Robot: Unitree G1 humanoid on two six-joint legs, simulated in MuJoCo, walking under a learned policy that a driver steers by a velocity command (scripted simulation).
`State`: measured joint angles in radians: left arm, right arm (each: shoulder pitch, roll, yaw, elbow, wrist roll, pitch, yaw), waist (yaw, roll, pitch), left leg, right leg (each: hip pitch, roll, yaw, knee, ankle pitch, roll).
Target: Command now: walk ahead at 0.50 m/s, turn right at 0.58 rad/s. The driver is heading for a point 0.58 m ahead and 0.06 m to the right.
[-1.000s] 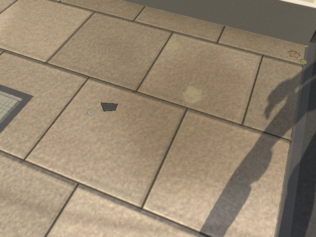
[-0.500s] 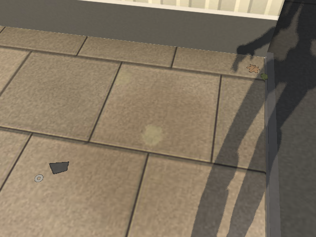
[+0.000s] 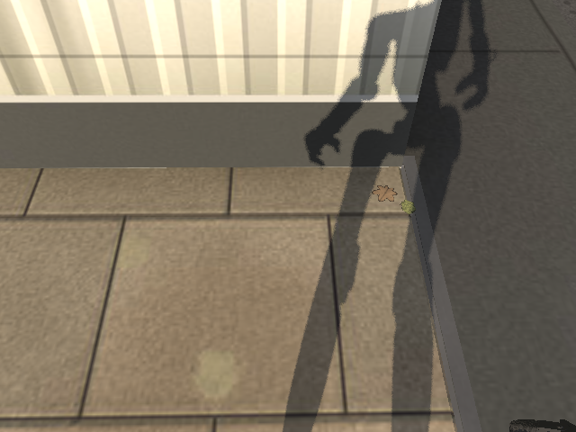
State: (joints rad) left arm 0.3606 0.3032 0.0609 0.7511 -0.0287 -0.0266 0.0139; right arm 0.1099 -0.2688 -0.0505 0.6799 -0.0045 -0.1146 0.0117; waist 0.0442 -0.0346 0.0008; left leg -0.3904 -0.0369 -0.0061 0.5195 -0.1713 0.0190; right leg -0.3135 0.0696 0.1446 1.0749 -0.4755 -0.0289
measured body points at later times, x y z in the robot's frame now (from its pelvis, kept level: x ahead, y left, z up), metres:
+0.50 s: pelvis +0.26 -0.07 -0.01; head +0.30 -0.10 +0.44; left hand +0.53 +0.11 -0.09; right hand +0.22 -0.37 -0.13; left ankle +0.13 +0.12 -0.64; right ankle +0.32 -0.17 -0.73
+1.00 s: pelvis +0.50 -0.12 +0.00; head +0.54 -0.12 +0.44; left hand +0.67 +0.13 -0.13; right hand +0.59 -0.41 -0.10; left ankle +0.65 -0.06 -0.73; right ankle +0.34 -0.19 -0.67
